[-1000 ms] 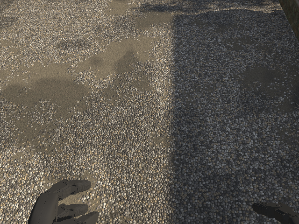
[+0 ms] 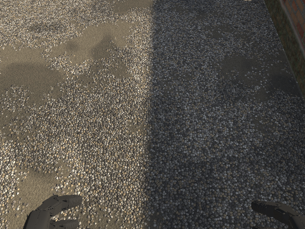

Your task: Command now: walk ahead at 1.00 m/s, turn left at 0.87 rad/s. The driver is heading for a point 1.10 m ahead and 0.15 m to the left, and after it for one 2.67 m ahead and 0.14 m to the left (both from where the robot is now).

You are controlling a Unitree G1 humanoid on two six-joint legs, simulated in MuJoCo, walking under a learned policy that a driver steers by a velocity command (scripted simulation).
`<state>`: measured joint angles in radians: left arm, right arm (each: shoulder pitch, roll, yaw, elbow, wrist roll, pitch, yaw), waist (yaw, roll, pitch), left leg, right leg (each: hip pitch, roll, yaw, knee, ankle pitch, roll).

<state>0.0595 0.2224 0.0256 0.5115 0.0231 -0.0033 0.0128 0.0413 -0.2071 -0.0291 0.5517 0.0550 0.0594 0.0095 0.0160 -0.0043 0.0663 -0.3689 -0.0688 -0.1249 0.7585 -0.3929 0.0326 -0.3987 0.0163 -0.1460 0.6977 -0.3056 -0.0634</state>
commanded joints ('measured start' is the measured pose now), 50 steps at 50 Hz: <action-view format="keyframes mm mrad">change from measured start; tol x32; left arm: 1 138 127 42 -20 16 -5 18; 50 51 0 -37 61 -27 21 -26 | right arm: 1 -174 -74 -33 -140 -15 -32 5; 50 58 -55 36 51 -60 -36 -16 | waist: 1 99 -186 -175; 17 -152 400 -208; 33 -39 -152 -81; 50 -32 12 -161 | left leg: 1 -374 28 33 189 -68 43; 14 101 112 236 -8 164 33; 18 311 333 -362 -281 496 279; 31 -192 153 -207 -427 -197 62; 50 123 91 -58 -347 320 32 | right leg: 1 411 -336 412 -289 -26 68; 13 15 -340 -1 -236 -186 54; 19 -437 -42 122 663 -249 223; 31 326 -40 154 -230 6 43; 34 9 -117 306 -365 -236 15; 50 196 -80 226 -244 174 12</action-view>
